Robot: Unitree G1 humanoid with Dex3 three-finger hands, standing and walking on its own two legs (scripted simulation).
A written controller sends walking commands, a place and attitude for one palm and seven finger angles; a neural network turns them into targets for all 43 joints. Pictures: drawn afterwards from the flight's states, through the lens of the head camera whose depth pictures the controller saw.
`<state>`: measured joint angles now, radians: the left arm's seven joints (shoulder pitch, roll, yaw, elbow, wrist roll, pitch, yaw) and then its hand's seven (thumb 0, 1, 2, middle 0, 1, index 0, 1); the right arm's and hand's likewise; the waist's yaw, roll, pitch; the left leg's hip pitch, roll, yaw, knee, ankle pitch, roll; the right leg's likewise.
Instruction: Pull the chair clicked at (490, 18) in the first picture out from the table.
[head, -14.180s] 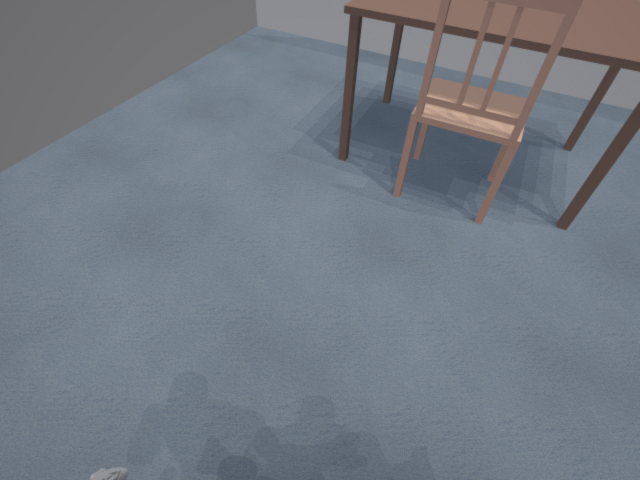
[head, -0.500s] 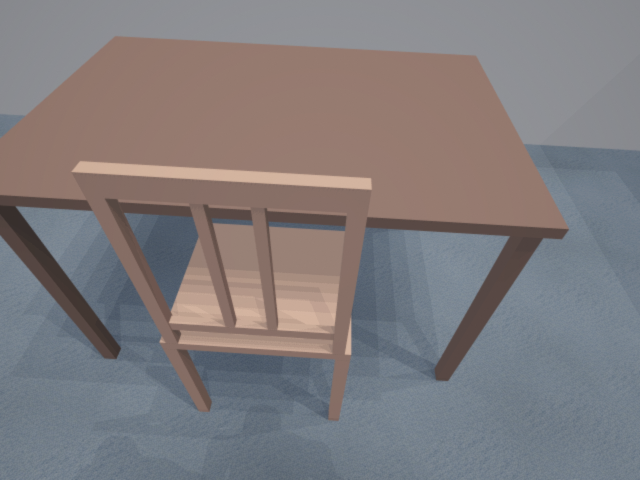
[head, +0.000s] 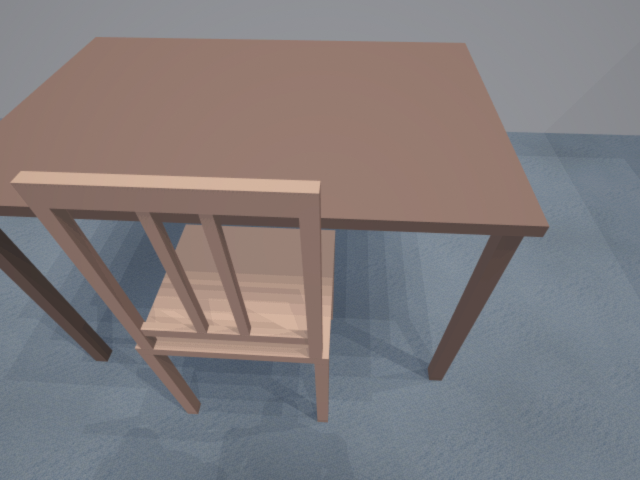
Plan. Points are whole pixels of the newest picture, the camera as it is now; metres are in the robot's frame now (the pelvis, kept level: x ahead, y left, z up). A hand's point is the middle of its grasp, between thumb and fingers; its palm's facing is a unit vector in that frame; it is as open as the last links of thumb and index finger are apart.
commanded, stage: come to a stop and stand still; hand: left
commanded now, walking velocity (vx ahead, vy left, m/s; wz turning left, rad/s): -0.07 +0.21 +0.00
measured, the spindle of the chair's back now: (179, 279) +0.43 +0.28 -0.07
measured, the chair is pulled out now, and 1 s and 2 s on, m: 0.00 0.00 0.00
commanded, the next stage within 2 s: look again from close up in 1.08 s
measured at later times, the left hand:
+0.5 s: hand out of the picture -0.02 +0.23 -0.18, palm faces +0.05 -0.98 -0.21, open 7.4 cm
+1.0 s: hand out of the picture -0.03 +0.24 -0.17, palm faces +0.02 -0.98 -0.17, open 7.4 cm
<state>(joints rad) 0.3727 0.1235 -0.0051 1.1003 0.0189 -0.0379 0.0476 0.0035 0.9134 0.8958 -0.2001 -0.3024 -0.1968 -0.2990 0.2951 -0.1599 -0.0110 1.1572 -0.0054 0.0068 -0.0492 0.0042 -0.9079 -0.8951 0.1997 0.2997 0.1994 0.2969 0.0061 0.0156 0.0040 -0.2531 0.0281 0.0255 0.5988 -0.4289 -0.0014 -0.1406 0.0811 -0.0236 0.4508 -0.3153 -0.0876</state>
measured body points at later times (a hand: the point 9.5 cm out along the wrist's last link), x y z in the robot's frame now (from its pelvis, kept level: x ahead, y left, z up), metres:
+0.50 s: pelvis -0.01 +0.05 +0.00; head -0.01 +0.06 +0.45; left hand -0.02 +0.28 -0.16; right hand +0.03 -0.18 -0.15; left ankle +0.01 +0.15 -0.74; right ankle -0.05 -0.06 -0.74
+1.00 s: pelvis +0.00 +0.08 +0.01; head +0.01 +0.09 +0.46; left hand -0.03 +0.29 -0.16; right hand -0.01 -0.14 -0.15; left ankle +0.01 +0.15 -0.74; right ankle -0.05 -0.06 -0.74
